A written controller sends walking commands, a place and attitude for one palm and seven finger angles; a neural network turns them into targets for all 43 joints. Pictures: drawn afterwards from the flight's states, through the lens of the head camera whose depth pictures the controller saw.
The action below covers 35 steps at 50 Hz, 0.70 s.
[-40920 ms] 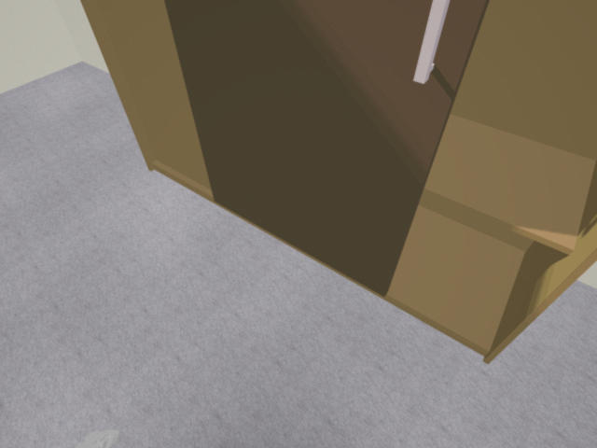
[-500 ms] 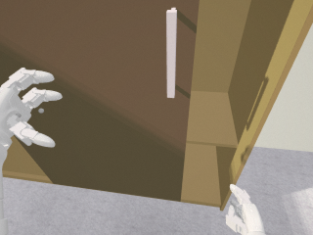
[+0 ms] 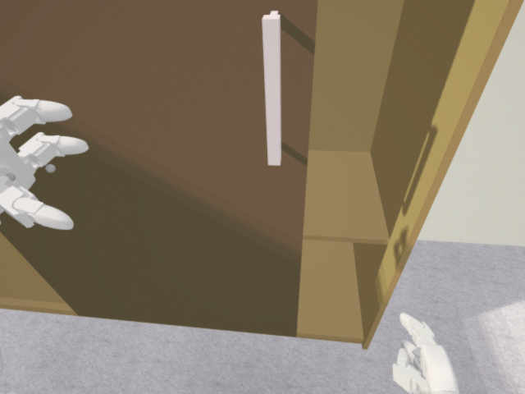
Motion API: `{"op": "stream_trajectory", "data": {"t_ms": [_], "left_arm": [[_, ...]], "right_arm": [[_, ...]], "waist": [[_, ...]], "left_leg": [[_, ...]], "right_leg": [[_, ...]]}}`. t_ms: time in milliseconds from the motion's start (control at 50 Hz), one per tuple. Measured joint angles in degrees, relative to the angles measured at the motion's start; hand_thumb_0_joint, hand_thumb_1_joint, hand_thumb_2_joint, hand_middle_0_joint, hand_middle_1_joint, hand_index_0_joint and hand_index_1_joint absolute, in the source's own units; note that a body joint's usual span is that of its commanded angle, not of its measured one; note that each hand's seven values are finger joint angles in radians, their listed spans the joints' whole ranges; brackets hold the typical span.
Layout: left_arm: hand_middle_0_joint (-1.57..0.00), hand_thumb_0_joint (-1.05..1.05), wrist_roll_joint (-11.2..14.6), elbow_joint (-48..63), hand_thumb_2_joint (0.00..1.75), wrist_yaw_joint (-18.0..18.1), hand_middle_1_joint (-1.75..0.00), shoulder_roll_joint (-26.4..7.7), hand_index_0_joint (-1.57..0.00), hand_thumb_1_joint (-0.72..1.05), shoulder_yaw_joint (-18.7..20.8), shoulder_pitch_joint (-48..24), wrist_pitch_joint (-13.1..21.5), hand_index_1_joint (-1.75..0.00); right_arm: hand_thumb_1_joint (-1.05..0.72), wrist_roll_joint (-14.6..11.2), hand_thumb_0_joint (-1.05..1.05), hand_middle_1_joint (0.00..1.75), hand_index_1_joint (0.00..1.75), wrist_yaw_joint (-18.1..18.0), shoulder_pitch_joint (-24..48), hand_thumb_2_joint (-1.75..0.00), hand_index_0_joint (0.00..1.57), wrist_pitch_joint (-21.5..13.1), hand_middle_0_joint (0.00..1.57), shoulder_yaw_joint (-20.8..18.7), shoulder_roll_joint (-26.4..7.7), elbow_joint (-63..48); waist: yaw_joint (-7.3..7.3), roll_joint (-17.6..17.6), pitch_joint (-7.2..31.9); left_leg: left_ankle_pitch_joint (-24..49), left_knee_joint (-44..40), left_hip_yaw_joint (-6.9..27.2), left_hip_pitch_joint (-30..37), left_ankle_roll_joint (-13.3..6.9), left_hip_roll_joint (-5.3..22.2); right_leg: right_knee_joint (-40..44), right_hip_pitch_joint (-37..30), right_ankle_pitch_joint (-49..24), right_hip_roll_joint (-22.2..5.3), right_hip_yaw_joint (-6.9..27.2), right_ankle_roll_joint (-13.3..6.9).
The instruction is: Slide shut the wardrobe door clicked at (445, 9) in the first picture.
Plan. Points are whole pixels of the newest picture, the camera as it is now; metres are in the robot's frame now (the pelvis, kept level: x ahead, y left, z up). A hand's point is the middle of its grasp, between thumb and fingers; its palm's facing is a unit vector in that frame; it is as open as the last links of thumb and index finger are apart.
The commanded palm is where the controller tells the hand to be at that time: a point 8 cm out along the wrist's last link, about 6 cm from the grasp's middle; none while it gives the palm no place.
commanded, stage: raise the hand with hooked fingers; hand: left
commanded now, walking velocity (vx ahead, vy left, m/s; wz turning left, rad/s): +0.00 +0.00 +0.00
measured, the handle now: (274, 95) +0.50 +0.03 +0.25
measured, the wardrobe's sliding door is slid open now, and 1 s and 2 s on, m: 0.25 0.25 0.25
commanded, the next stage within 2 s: move the hooked fingers beside the handle in 0.12 s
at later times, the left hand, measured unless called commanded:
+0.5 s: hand (90, 157) +0.30 +0.24 +0.26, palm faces +0.01 -0.99 -0.12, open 14.0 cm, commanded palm +0.27 +0.29 +0.27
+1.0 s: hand (151, 135) +0.35 +0.18 +0.26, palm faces +0.01 -1.00 -0.06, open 14.0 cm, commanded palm +0.33 +0.23 +0.26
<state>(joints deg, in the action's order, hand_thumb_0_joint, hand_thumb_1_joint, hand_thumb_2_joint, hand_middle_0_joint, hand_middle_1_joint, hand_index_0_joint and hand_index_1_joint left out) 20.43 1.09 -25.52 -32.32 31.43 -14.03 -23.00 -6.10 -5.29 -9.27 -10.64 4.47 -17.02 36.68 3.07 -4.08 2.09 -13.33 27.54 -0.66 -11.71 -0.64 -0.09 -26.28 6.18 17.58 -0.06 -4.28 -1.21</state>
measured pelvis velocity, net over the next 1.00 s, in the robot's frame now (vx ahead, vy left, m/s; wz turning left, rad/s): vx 0.00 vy -0.01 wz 0.00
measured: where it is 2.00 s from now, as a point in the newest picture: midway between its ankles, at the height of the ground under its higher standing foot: outside the picture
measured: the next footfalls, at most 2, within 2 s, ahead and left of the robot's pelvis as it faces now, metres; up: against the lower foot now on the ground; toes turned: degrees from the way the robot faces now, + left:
none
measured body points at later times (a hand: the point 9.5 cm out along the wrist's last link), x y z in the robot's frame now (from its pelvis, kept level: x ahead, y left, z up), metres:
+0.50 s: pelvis +0.00 +0.00 +0.00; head -0.02 -0.03 +0.45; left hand +0.30 +0.29 +0.27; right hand +0.22 -0.21 -0.07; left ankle +0.02 +0.11 -0.74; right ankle -0.03 -0.10 -0.74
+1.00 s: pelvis +0.00 -0.01 +0.00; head -0.02 -0.04 +0.45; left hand +0.35 +0.24 +0.27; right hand +0.20 -0.23 -0.08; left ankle +0.02 +0.11 -0.74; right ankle -0.03 -0.10 -0.74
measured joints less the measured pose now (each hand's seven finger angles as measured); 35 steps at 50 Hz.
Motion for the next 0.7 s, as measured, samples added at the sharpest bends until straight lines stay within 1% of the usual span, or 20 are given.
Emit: {"op": "stream_trajectory", "data": {"t_ms": [140, 260, 300, 380, 420, 480, 560, 700], "left_arm": [[-0.30, -0.01, -0.6, -1.5, 0.30, -0.3, -1.20, -1.1, -0.30, -0.50, -0.5, -1.5, -1.5, -1.20], [-0.30, -0.01, 0.0, -0.3, 0.30, -0.9, -1.20, -0.7, -0.30, -0.50, -0.5, -0.7, -1.3, -1.20], [-0.30, -0.01, -0.1, -0.4, 0.30, -0.6, -1.20, -0.1, -0.30, -0.51, -1.3, -1.6, -1.2, -1.20], [-0.30, -0.01, -0.8, -1.5, 0.30, 0.8, -1.20, 2.0, -0.30, -0.51, -4.1, -4.4, -1.5, -1.20], [-0.30, -0.01, -1.5, -0.9, 0.30, 2.0, -1.20, 3.1, -0.30, -0.51, -5.6, -5.0, -1.9, -1.20], [-0.30, -0.01, -1.7, 0.5, 0.30, 3.4, -1.20, 4.6, -0.30, -0.51, -7.2, -5.5, -2.3, -1.20], [-0.30, -0.01, -1.6, 1.4, 0.30, 5.3, -1.20, 5.5, -0.30, -0.51, -7.8, -5.7, -2.8, -1.20], [-0.30, -0.01, -2.8, -0.2, 0.30, 8.6, -1.20, 6.6, -0.30, -0.50, -9.2, -8.0, -4.7, -1.20]], "right_arm": [[-0.91, -0.1, 0.01, 0.30, 0.30, 0.0, 0.7, -0.90, 0.20, 0.6, 0.20, 0.6, 0.6, -0.1], [-0.91, 0.0, 0.01, 0.30, 0.30, 0.2, 1.0, -0.90, 0.20, 0.9, 0.20, 0.9, 1.1, -0.1], [-0.91, -0.1, 0.01, 0.30, 0.30, 0.2, 0.8, -0.90, 0.20, 0.9, 0.20, 0.9, 1.1, 0.1], [-0.91, -0.2, 0.01, 0.30, 0.30, 0.2, 1.1, -0.90, 0.20, 1.0, 0.20, 0.9, 1.0, 0.9], [-0.91, -0.1, 0.01, 0.30, 0.30, 0.2, 1.5, -0.90, 0.20, 1.3, 0.20, 1.0, 1.1, 0.9], [-0.91, 0.1, 0.01, 0.30, 0.30, 0.2, 2.1, -0.90, 0.20, 1.7, 0.20, 1.0, 1.4, 0.9], [-0.91, 0.3, 0.01, 0.30, 0.30, 0.5, 2.5, -0.90, 0.20, 2.6, 0.20, 1.1, 2.0, 0.9], [-0.91, 0.1, 0.01, 0.30, 0.30, 0.6, 2.4, -0.90, 0.20, 4.0, 0.20, 0.8, 1.6, 1.2]], "waist": [[0.42, -0.4, 0.0], [0.60, -0.7, 0.3], [0.89, -0.7, 0.4], [1.26, -0.5, 0.1], [1.17, -0.5, -0.2], [0.79, -0.5, -0.3], [0.13, -0.3, 0.2], [-0.23, -0.3, 0.4]], "left_leg": [[0.2, -0.6, 0.3, 0.1, -0.2, -0.4], [0.3, -1.0, 0.2, 0.3, -0.3, -0.6], [0.4, -1.1, 0.4, 0.4, -0.3, -0.7], [0.6, -1.2, 0.8, 0.4, -0.4, -1.0], [0.8, -1.4, 0.8, 0.5, -0.4, -1.0], [1.1, -1.8, 0.6, 0.7, -0.4, -1.1], [1.1, -2.3, 0.0, 1.0, -0.3, -0.8], [1.1, -2.4, -0.1, 1.3, -0.1, -0.6]], "right_leg": [[0.6, -0.2, -0.1, -0.3, -0.3, 0.2], [1.0, -0.5, -0.2, -0.5, -0.3, 0.3], [1.0, -0.6, -0.2, -0.6, -0.4, 0.4], [1.0, -0.7, -0.1, -0.8, -0.8, 0.4], [1.0, -0.7, -0.2, -0.9, -0.9, 0.4], [1.0, -0.6, -0.4, -1.0, -0.6, 0.4], [1.2, -0.5, -0.5, -0.8, 0.0, 0.3], [1.2, -0.8, -0.5, -0.5, 0.2, 0.1]]}}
